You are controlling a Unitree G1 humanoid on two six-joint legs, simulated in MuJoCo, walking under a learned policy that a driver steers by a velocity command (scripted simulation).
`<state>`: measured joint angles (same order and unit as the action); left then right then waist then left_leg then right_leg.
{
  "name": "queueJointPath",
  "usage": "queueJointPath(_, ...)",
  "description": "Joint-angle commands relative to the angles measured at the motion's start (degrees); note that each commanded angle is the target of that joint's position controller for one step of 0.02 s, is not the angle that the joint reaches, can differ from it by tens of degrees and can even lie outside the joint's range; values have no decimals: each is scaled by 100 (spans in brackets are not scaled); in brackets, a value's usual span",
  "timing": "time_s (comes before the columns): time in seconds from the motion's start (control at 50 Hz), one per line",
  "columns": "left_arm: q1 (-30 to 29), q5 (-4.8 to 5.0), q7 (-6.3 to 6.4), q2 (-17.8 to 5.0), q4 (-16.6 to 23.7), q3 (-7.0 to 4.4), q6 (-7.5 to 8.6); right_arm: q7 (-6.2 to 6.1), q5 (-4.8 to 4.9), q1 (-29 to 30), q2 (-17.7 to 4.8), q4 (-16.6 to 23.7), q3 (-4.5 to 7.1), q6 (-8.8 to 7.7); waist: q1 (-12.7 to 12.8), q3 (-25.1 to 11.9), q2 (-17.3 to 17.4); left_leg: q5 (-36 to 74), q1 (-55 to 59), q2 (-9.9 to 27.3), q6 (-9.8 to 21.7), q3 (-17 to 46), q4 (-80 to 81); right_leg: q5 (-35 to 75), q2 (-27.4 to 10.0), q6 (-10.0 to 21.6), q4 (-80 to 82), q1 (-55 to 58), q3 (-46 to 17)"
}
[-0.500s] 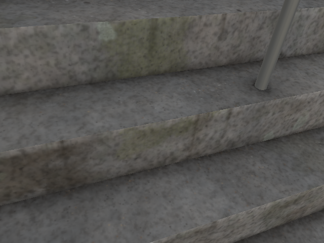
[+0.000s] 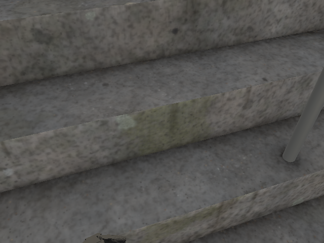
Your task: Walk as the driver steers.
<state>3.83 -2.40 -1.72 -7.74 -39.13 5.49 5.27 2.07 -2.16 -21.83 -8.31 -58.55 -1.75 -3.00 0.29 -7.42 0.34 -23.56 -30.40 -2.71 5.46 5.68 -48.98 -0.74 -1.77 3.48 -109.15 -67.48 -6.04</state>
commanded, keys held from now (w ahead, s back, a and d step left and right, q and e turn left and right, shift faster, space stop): w+q+shift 0.72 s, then w+e+shift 0.28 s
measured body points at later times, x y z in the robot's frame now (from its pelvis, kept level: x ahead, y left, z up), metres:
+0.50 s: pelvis +0.17 -0.05 +0.05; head +0.19 -0.06 +0.50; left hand +0.00 +0.12 -0.09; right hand +0.51 -0.01 +0.10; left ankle +0.23 +0.09 -0.47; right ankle +0.11 -0.20 -0.70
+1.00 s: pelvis +0.40 +0.07 +0.30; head +0.39 +0.07 +0.75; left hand +0.53 +0.33 +0.28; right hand +0.54 -0.12 +0.15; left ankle +0.25 +0.07 -0.45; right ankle +0.50 +0.05 -0.30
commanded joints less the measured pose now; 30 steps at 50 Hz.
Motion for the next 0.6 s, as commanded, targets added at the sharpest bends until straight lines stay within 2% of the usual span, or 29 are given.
queueJointPath(0.02,-90,53,158,-169,415,92,46,-191,47,990,-643,853,137,-265,288,-35,347,-686,-472,1035,1009,2252,2469,-87,-485,-304,619,649,557)
queueJointPath(0.04,-199,-10,133,-109,456,118,83,-224,60,1186,-606,1007,145,-258,306,-117,377,-400,-666,1012,1009,2152,2372,31,-535,-286,1119,1209,531)
queueJointPath(0.06,-326,-31,99,-74,516,165,97,-262,79,1128,-739,1109,194,-226,248,-192,253,-254,-689,1039,1038,2014,2604,11,-518,-269,2009,1722,721)
queueJointPath(0.08,-443,16,126,-77,559,159,70,-290,111,1182,-875,1198,233,-148,274,-236,497,33,-742,1047,1037,1867,2937,-544,-459,-242,3023,2512,950)
queueJointPath(0.1,-328,155,168,-333,529,51,47,-338,125,1241,-950,1326,289,-79,383,-233,643,376,-935,898,994,1581,3144,-1061,-325,-249,4223,3681,1226)
queueJointPath(0.14,814,375,265,-932,99,-355,-42,-450,-17,1517,-1202,1449,355,54,874,-367,1185,1348,-30,739,1064,1817,2699,-1591,-122,-160,6211,4924,1207)
queueJointPath(0.16,1452,452,243,-1098,-159,-550,-25,-427,-95,1648,-1103,1589,333,78,1172,-296,1138,1475,355,607,956,1671,1770,-1481,-72,-172,7444,5416,1213)
queueJointPath(0.18,2127,378,175,-1215,-473,-720,37,-354,-110,1862,-569,1904,204,-4,1325,-119,599,2190,-146,261,691,1120,-86,-1277,-416,-171,8355,6323,656)
queueJointPath(0.2,2937,240,32,-1057,-1019,-751,51,-200,-157,2326,195,2206,-24,-233,1335,-81,-196,1605,-1431,-126,447,468,-2436,-83,-822,-427,8035,7348,345)
queueJointPath(0.22,2969,29,-55,-669,-1169,-569,-14,-22,64,1917,972,2344,-184,-501,633,-146,-1449,375,-3682,-636,389,605,-5664,4746,-1604,-689,6843,8249,-880)
queueJointPath(0.24,2756,-208,46,-1329,-745,-704,3,22,425,478,968,2395,-152,-671,68,-1197,-2240,479,-4792,-341,156,995,-8176,2970,-2990,140,8073,8736,-3289)
queueJointPath(0.26,2472,-144,147,-1258,-822,-733,-2,-2,571,1167,797,2616,-246,-643,297,-862,-1543,673,-5995,65,-77,634,-9871,-877,-3459,893,9069,8766,-3939)
queueJointPath(0.28,2115,-230,181,-649,-1049,-606,-92,45,552,2788,816,3172,-344,-570,512,407,-844,599,-6916,318,-164,238,-10820,-1986,-3071,1042,9410,8063,-2813)
queueJointPath(0.3,1895,-219,154,-373,-1179,-554,-77,60,437,3106,650,3453,-366,-446,347,856,-331,528,-6529,571,-180,247,-10360,-1822,-2539,840,9376,7360,-1863)
queueJointPath(0.32,1717,-165,154,-71,-1308,-467,-22,46,416,2964,522,3521,-347,-315,74,1117,-142,636,-6009,632,-152,524,-10056,-1233,-2195,659,9326,6561,-1118)
queueJointPath(0.34,1616,-155,211,54,-1371,-403,17,61,477,2911,430,3630,-335,-227,-120,1345,-183,884,-5738,704,-133,729,-9740,-773,-2091,440,9448,5905,-494)
queueJointPath(0.36,1466,-180,221,-27,-1503,-363,32,68,581,2821,347,3660,-335,-146,-340,1505,-393,821,-5567,695,-67,592,-9604,-353,-2031,288,9729,5336,49)
queueJointPath(0.38,1074,-269,214,-103,-1508,-348,62,65,557,2870,247,3802,-352,-21,-627,1575,-391,1028,-4871,818,-23,419,-8463,-50,-1680,89,10002,4520,1023)
queueJointPath(0.4,831,-295,223,-271,-1475,-345,53,31,438,3027,157,3835,-340,68,-691,1544,-174,1588,-4085,722,-35,-81,-7428,476,-1266,-40,10086,3811,1724)
queueJointPath(0.42,1135,-142,293,-546,-1572,-359,49,6,391,3516,235,4014,-444,148,-556,1375,-157,1453,-3582,754,-108,-749,-6551,510,-1169,60,10606,3526,1828)
queueJointPath(0.44,1552,-45,362,-784,-1739,-374,36,4,404,3800,299,4076,-508,193,-414,1045,15,1718,-3120,794,-69,-1135,-5842,819,-1070,57,10714,3842,2011)
queueJointPath(0.46,1958,107,447,-1591,-1886,-550,5,56,479,3888,442,4259,-671,123,-467,514,-500,223,-1444,770,112,-1654,-4052,2705,-1110,238,11249,3880,2344)
queueJointPath(0.48,2450,208,452,-2002,-1992,-656,-44,62,533,3893,272,4061,-563,139,-424,-4,-506,-536,-707,259,222,-1934,-3638,6432,-1270,438,10563,4935,2288)
queueJointPath(0.5,2416,187,503,-2517,-1844,-813,-2,97,396,3243,-220,3893,-276,151,-726,-555,-955,-1613,-620,-280,235,-2315,-3906,10550,-1668,599,9698,6261,2127)
queueJointPath(0.52,2145,165,548,-2917,-1542,-951,-87,152,254,2340,-630,3685,-58,163,-1073,-1168,-1279,-2028,-314,-499,354,-2084,-2839,11081,-1775,786,8527,7255,2065)
queueJointPath(0.54,1779,111,494,-2848,-1031,-1012,-121,181,169,1583,-1189,3461,202,189,-1284,-1624,-1119,-1506,528,-571,620,-1345,-1666,10505,-1727,951,7046,7238,1987)
queueJointPath(0.56,1356,246,427,-2695,-501,-1086,-52,69,125,695,-1693,3041,443,327,-1424,-1788,-358,-1180,2065,-71,1042,680,-289,8270,-1483,951,5560,5368,1600)
queueJointPath(0.58,678,101,247,-1750,28,-924,120,-103,67,416,-2274,2755,687,456,-1030,-1489,1591,-2555,2825,857,1678,4170,2092,1485,-133,712,3159,3031,1193)
queueJointPath(0.6,-773,-79,79,-965,559,-801,264,-145,-56,743,-1879,2671,527,330,-909,-911,1516,-3073,2198,1086,1614,5583,3152,-200,601,617,-392,1499,-252)
Keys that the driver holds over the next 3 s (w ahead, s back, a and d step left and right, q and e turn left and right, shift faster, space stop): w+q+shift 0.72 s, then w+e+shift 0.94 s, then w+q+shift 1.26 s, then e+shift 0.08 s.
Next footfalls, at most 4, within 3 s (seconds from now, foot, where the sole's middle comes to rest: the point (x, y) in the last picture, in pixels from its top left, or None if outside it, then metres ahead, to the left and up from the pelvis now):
0.20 right None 0.15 -0.19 -0.74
0.52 left None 0.26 0.10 -0.53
0.98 right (145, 195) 0.53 0.08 -0.33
1.38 left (48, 102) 0.71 0.37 -0.12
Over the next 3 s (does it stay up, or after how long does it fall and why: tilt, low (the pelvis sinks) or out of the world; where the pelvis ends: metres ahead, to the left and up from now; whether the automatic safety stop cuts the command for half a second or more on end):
stays up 1.45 0.41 1.25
